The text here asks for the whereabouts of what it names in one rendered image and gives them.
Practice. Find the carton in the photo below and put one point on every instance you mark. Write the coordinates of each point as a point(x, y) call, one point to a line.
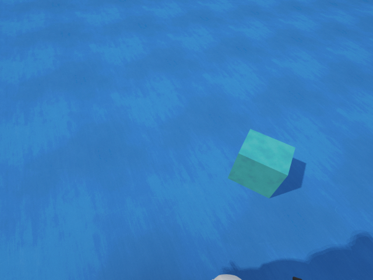
point(262, 163)

